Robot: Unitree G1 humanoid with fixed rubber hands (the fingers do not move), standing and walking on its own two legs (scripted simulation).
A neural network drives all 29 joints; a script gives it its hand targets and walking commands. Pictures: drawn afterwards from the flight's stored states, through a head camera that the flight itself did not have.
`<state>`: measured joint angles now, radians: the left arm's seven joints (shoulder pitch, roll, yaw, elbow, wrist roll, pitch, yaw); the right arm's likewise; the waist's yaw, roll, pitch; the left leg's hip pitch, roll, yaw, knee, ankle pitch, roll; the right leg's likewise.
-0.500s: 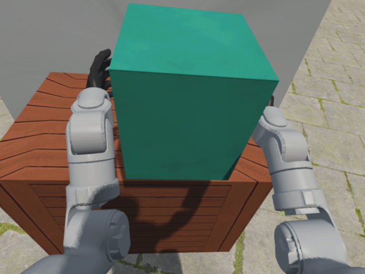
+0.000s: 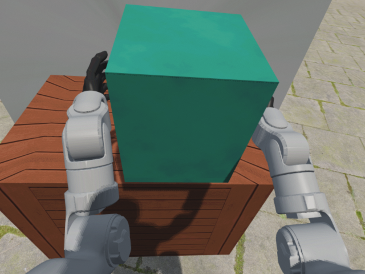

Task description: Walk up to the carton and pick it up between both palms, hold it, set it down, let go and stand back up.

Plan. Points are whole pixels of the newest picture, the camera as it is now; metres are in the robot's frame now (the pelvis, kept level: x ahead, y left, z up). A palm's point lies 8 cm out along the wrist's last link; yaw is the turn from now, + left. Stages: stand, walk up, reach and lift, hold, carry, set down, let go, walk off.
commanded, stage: hold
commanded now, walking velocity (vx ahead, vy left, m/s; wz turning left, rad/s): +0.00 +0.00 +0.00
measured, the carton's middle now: (181, 100) +0.39 +0.01 +0.21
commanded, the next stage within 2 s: none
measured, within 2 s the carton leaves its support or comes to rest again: neither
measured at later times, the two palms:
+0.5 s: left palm (91, 94) +0.36 +0.17 +0.24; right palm (259, 107) +0.36 -0.15 +0.22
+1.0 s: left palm (94, 94) +0.36 +0.17 +0.24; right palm (259, 107) +0.36 -0.15 +0.22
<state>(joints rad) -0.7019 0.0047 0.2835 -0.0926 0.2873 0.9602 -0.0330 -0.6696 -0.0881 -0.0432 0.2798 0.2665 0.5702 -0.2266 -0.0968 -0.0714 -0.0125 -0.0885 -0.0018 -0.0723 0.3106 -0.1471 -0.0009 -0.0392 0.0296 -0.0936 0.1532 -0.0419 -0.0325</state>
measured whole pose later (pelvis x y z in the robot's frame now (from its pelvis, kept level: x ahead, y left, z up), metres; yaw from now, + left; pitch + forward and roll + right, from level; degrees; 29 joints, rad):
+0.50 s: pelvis +0.00 +0.00 +0.00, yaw +0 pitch -5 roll -1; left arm -0.71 0.01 0.29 -0.10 0.29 0.99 -0.03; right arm -0.69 -0.09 -0.05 0.29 0.27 0.59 -0.23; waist -0.09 -0.07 -0.01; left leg -0.08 0.00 -0.07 0.32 -0.15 0.00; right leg -0.04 0.03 -0.09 0.16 -0.05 -0.03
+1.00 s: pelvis +0.00 +0.00 +0.00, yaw +0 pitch -5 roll -1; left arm -0.71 0.01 0.29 -0.11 0.29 0.99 -0.04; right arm -0.69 -0.10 -0.04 0.28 0.28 0.59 -0.24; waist -0.10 -0.07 0.00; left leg -0.08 0.00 -0.07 0.31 -0.15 0.00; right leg -0.03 0.03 -0.10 0.16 -0.05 -0.03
